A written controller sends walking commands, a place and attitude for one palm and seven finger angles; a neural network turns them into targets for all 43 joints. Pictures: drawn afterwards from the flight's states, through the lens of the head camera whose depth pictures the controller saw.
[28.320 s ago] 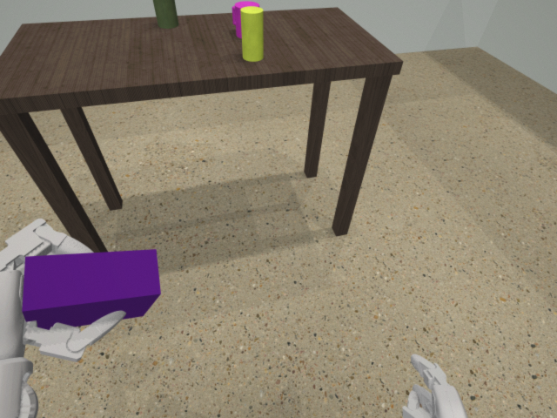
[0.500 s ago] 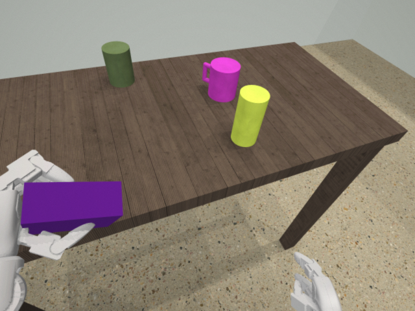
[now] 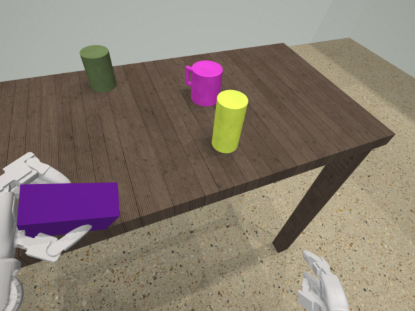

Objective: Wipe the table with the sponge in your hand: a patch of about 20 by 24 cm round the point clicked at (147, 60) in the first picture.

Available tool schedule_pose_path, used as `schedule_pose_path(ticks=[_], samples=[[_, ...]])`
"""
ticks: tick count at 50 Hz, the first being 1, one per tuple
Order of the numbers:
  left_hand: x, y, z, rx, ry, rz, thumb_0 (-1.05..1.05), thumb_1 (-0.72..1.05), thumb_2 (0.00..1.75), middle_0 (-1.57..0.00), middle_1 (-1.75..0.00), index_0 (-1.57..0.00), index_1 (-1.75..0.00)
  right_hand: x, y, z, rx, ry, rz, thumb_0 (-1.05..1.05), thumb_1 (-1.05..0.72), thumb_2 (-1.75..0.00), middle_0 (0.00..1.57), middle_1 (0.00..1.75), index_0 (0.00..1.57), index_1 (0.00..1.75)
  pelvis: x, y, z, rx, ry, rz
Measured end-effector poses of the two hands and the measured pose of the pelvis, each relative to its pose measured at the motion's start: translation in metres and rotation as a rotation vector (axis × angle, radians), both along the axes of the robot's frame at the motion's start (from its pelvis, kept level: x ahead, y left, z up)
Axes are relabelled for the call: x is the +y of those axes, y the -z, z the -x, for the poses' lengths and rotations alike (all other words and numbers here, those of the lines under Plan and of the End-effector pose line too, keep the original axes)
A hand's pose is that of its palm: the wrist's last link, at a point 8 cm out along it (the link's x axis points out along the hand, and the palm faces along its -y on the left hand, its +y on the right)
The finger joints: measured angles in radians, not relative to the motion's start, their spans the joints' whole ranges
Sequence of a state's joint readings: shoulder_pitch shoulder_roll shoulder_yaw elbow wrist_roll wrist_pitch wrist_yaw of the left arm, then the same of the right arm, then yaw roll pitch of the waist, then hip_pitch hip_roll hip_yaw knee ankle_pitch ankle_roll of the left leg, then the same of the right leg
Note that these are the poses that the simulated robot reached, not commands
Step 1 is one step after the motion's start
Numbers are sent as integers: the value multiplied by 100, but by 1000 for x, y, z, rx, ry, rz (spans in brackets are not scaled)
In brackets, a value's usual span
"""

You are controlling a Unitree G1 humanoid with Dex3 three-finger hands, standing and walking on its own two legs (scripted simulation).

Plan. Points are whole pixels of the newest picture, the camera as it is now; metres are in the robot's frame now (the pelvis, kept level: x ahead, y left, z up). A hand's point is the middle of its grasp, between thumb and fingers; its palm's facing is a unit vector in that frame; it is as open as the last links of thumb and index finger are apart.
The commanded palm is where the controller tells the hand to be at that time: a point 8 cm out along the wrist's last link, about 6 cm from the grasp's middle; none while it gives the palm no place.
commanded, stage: come to a stop and stand still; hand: left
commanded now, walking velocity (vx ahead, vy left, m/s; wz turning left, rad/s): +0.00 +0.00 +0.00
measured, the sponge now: (84, 209) +0.23 +0.21 +0.12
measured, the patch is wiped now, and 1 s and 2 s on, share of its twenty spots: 0.00 0.00 0.00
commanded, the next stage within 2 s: look again from close up in 0.98 s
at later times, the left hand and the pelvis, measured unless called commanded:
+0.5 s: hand (23, 175) +0.24 +0.28 +0.18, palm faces +0.47 -0.80 -0.38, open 9.5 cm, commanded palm +0.16 +0.28 +0.17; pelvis -0.01 +0.00 +0.00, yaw -1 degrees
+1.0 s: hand (28, 202) +0.22 +0.28 +0.15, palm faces +0.37 -0.87 -0.33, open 9.5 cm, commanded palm +0.16 +0.31 +0.17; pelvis +0.00 +0.04 +0.00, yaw -1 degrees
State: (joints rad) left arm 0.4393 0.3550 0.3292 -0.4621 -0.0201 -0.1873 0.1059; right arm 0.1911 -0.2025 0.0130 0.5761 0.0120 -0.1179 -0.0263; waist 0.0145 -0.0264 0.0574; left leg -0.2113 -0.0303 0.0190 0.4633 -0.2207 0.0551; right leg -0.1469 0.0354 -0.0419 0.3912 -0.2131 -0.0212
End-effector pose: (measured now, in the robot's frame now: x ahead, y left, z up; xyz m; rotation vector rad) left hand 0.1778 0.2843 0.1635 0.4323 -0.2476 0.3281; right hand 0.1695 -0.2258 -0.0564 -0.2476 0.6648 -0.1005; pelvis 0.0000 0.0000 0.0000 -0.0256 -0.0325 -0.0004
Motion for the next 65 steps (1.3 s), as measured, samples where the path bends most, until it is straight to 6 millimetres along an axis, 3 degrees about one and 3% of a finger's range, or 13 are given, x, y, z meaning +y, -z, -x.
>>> schedule_pose_path(ticks=[8,17,20,24,31,34,38,43,52,65], samples=[[-6,-11,-1,-20,-4,-18,0,-45,104,-79,-137,-79,-137,-7,3,-6,2,11,-9,1,-90,-90,20,30,20,30,-4,0,-4,4,0,-2],[-2,1,0,40,-32,13,0,-45,104,-79,-137,-79,-137,-2,6,-7,14,14,-22,1,-90,-90,20,30,20,30,-3,0,-4,8,0,-1],[18,-20,-13,-51,-24,-128,-1,-45,104,-80,-136,-79,-137,4,9,-3,39,-48,5,1,-90,-90,20,30,20,30,-6,1,3,22,-9,1],[37,-33,-22,-138,-80,-96,-1,-45,104,-79,-137,-79,-137,9,9,3,20,-49,-23,1,-90,-90,20,30,20,30,1,3,10,21,13,1],[-2,-5,-8,-22,119,-18,0,-44,104,-79,-137,-78,-138,16,4,18,-36,38,-45,1,-90,-90,21,30,20,30,21,4,7,11,44,0],[6,7,-1,16,128,-9,-1,-45,104,-79,-137,-79,-137,20,2,24,-18,50,-19,1,-90,-90,21,30,20,30,23,4,8,7,33,0],[28,-1,3,-53,59,-13,-1,-45,104,-80,-136,-79,-137,26,3,26,13,24,12,1,-90,-90,20,30,20,30,26,4,10,2,18,4],[47,-11,2,-109,-32,-23,-1,-45,104,-80,-136,-79,-137,36,4,21,13,-8,4,1,-90,-90,20,30,20,30,32,3,10,2,15,8],[34,6,-7,-39,21,18,-1,-45,104,-79,-137,-79,-137,49,0,5,-5,-21,-15,1,-90,-90,21,30,21,30,36,2,3,10,15,8],[38,-5,-8,-52,9,-22,-1,-45,104,-79,-137,-79,-137,43,-3,-11,-2,-26,-3,1,-90,-90,21,30,21,30,33,2,-3,9,7,10]])
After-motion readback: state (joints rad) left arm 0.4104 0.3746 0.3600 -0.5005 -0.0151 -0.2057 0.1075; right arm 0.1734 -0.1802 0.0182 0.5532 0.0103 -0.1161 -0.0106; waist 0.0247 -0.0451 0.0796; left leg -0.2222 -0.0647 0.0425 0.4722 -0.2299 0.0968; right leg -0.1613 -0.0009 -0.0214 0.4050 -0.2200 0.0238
